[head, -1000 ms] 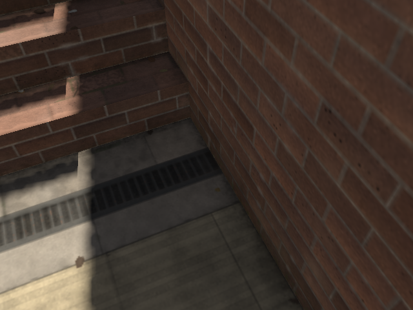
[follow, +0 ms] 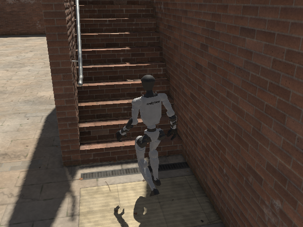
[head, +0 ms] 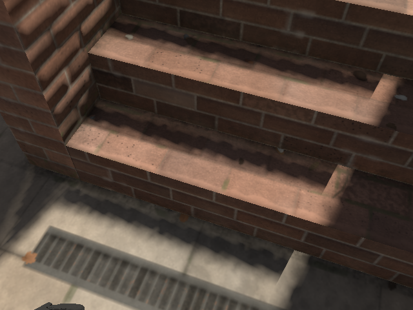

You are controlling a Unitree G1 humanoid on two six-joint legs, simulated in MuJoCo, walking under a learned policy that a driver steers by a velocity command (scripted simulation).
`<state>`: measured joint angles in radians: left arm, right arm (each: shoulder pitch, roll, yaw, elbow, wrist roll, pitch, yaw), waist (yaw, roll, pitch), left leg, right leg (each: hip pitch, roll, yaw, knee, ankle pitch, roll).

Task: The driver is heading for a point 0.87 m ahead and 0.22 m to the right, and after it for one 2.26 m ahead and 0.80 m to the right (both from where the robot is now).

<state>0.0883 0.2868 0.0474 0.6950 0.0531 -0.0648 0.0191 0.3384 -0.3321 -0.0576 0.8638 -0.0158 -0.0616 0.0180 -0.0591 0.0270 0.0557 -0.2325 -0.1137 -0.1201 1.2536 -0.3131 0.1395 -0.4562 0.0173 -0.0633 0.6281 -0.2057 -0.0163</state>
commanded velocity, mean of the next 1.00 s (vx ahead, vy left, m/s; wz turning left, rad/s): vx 1.00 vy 0.00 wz -0.38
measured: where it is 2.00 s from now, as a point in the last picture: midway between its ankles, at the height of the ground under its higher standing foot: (244, 69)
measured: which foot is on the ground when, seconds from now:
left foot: up 0.00-0.30, down 0.32-0.82, up 0.84-1.00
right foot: down 0.00-0.32, up 0.34-0.82, down 0.84-1.00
